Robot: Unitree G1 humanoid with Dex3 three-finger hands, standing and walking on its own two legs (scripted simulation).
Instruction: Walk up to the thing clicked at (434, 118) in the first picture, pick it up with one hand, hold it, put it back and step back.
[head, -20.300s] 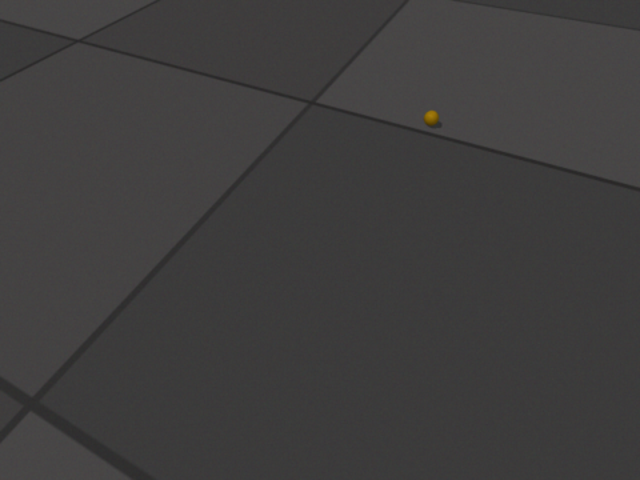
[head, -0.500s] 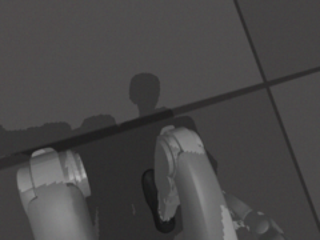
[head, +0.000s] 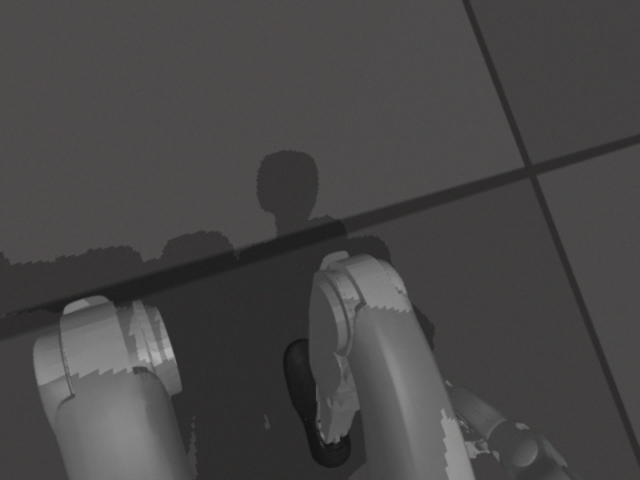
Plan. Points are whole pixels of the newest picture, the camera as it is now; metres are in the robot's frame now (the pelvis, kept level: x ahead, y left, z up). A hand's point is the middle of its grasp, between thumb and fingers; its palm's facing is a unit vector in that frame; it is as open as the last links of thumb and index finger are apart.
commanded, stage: close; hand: left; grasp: from above
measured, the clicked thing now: out of the picture +0.36 +0.42 -0.24
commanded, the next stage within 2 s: none
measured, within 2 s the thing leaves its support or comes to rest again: neither
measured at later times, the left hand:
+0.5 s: hand out of the picture +0.35 +0.40 -0.22, palm faces -0.41 -0.19 -0.89, open 10.2 cm
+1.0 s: hand out of the picture +0.34 +0.40 -0.23, palm faces -0.42 -0.20 -0.89, open 10.5 cm
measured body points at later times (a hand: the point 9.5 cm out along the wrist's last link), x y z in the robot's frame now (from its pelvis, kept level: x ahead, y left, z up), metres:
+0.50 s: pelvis +0.00 +0.00 +0.00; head +0.23 +0.15 +0.36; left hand +0.37 +0.41 -0.17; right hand +0.13 -0.26 -0.07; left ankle +0.07 +0.13 -0.25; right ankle +0.11 -0.12 -0.25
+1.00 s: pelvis +0.00 +0.00 +0.00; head +0.23 +0.15 +0.36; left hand +0.36 +0.41 -0.18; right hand +0.13 -0.26 -0.07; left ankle +0.07 +0.13 -0.25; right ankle +0.11 -0.12 -0.25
